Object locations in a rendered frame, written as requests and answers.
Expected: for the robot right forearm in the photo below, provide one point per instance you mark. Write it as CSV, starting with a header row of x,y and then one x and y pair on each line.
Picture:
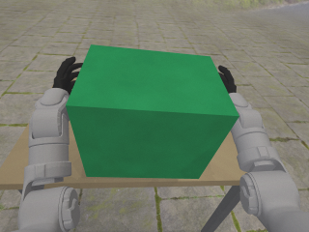
x,y
255,152

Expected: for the robot right hand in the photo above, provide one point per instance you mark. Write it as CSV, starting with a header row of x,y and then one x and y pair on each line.
x,y
227,79

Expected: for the carton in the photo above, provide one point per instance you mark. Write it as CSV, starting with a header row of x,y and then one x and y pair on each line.
x,y
138,113

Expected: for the right robot upper arm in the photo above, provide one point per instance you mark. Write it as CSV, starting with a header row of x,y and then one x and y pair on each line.
x,y
271,196

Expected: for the left robot upper arm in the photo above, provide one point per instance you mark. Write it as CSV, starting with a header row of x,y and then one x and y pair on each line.
x,y
49,210

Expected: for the robot left hand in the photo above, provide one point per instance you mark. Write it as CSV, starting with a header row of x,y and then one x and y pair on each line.
x,y
64,76

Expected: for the table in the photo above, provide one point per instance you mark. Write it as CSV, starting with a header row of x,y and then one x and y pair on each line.
x,y
223,170

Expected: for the robot left forearm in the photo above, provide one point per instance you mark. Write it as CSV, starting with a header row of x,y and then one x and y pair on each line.
x,y
48,142

